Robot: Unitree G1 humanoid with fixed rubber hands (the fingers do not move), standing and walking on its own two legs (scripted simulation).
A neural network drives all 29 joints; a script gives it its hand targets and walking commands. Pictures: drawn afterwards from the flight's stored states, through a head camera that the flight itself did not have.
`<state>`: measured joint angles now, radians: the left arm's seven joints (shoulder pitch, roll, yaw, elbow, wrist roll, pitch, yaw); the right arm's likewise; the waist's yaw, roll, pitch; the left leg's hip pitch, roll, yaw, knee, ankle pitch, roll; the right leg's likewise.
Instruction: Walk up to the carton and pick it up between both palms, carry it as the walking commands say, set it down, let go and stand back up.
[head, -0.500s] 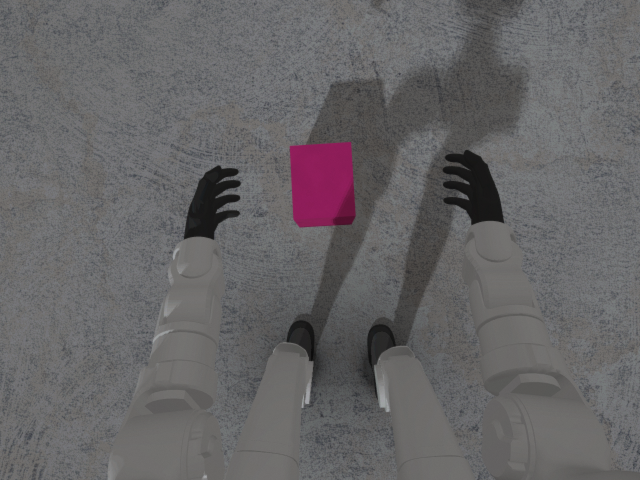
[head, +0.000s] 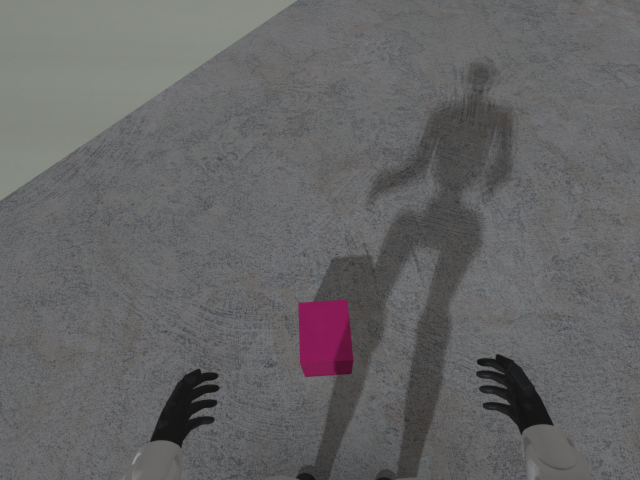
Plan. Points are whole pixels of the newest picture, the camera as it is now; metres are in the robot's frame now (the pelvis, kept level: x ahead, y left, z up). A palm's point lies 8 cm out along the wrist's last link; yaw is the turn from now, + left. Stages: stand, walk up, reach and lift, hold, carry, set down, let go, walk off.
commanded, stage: let go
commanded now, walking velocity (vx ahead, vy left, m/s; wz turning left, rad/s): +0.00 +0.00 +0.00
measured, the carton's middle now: (325, 339) +0.46 +0.05 -0.69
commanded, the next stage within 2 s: stand in 0.44 s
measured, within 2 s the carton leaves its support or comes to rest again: neither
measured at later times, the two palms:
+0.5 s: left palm (149, 455) +0.14 +0.25 -0.07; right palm (549, 453) +0.15 -0.24 -0.08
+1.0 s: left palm (121, 467) +0.13 +0.29 -0.10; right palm (587, 471) +0.13 -0.28 -0.09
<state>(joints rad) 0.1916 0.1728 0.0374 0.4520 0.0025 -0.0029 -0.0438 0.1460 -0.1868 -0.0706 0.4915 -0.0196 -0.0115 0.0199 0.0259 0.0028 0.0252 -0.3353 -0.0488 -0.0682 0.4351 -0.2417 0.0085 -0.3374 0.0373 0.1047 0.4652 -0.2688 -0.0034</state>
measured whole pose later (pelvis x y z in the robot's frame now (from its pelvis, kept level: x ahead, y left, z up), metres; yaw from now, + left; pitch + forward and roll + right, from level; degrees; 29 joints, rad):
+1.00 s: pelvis +0.01 +0.01 +0.00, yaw +0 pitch +0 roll +0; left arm 0.17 0.33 0.02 0.79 0.03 0.01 0.03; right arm 0.16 -0.33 -0.02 0.81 -0.03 0.01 -0.03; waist 0.00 -0.02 0.02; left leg -0.17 -0.05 -0.08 0.48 -0.30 0.02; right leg -0.14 0.04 0.09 0.46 -0.31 0.00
